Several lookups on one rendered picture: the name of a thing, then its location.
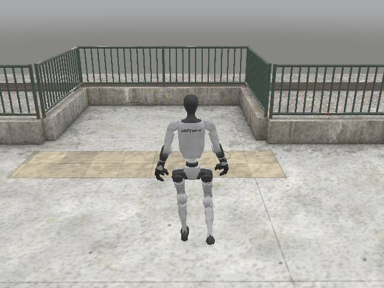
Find robot right forearm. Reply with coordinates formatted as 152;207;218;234
215;143;227;166

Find left robot thigh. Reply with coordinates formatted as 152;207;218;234
172;167;187;205

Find robot left forearm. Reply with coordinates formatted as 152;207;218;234
156;145;169;170

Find left robot upper arm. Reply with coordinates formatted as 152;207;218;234
163;121;179;154

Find robot right hand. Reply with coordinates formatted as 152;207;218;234
215;164;229;176

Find right robot upper arm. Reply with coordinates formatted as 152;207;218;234
203;120;221;153

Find left robot foot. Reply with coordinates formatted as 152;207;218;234
181;226;189;241

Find robot left hand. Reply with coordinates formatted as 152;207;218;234
155;167;169;181

